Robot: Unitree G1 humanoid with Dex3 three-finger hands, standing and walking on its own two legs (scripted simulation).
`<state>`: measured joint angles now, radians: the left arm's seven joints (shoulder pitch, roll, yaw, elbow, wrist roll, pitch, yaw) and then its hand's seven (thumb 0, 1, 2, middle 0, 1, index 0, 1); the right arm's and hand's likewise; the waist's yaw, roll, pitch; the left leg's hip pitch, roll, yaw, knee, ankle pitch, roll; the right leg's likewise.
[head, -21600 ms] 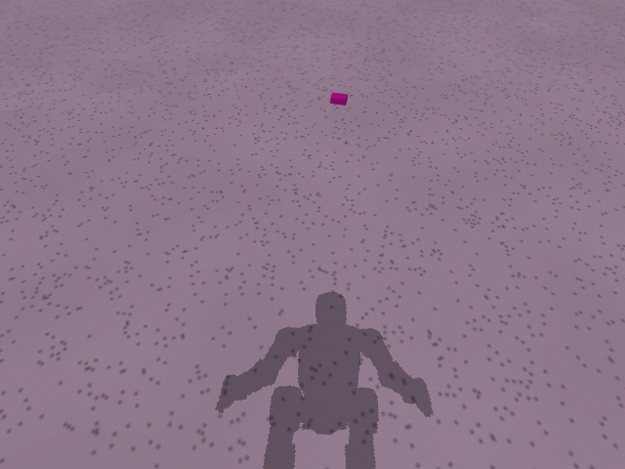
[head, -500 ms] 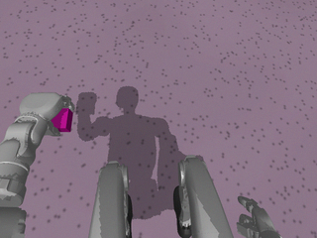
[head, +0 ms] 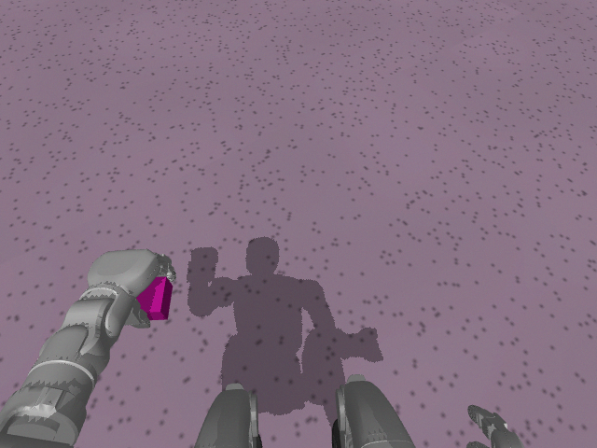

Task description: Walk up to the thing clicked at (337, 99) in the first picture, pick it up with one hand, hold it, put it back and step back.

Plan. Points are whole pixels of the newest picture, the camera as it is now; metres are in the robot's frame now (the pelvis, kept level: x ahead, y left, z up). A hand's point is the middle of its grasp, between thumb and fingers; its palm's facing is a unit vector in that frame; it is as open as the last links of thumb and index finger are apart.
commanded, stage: lift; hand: left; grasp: from above
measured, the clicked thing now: (138, 299) +0.35 +0.25 -0.10
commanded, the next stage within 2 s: hold in 0.36 s
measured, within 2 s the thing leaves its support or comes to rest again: neither
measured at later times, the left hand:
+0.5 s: hand (129, 265) +0.36 +0.22 +0.00, palm faces -0.49 -0.05 -0.87, open 8.4 cm
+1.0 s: hand (124, 253) +0.36 +0.22 +0.04, palm faces -0.47 -0.02 -0.88, open 8.4 cm
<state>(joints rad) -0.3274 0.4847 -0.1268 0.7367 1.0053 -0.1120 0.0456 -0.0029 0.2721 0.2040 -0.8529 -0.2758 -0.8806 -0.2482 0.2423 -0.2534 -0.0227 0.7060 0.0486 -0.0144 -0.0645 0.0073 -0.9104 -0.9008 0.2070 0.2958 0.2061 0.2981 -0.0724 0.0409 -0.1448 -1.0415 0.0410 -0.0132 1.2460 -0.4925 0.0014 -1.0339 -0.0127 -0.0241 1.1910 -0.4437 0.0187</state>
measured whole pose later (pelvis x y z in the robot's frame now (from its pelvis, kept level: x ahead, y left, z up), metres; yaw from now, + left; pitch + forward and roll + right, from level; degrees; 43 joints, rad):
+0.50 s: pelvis +0.04 +0.01 +0.07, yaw -1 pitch +10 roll -1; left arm -0.31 0.43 -0.18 0.75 1.00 -0.08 0.02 0.00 0.27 0.23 -0.84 -0.29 -0.87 -0.26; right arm 0.26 -0.24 -0.04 0.71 0.05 0.01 -0.06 0.01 -0.91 -0.90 0.21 0.30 0.21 0.30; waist -0.04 0.03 -0.09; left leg -0.64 0.03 0.03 0.86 -0.40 0.01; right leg -0.64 -0.02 0.00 0.82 -0.35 0.03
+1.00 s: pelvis +0.05 +0.00 +0.09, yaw -1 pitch +6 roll +0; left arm -0.25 0.43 -0.18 0.65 1.01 -0.11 -0.04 0.00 0.26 0.24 -0.86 -0.28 -0.88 -0.25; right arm 0.23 -0.25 -0.04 0.69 0.06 0.05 -0.06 0.01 -0.90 -0.89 0.21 0.30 0.21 0.30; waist -0.02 0.04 -0.07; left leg -0.47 0.03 0.04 0.72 -0.36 0.00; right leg -0.49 -0.02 0.01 0.70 -0.32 0.02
